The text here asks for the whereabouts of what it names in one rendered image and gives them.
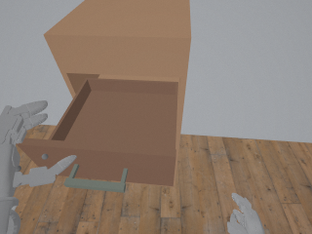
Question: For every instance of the handle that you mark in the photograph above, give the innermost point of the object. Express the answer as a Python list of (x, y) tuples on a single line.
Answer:
[(100, 185)]

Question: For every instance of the cabinet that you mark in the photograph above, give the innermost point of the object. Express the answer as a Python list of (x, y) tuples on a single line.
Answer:
[(145, 40)]

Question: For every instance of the drawer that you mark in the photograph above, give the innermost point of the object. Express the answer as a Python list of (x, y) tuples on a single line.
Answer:
[(112, 125)]

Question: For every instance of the right robot hand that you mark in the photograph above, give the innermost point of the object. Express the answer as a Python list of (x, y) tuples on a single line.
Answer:
[(249, 220)]

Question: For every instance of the left robot hand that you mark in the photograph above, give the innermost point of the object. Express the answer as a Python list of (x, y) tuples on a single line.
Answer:
[(14, 124)]

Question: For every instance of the robot left forearm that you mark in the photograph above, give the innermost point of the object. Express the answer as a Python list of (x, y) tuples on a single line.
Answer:
[(9, 219)]

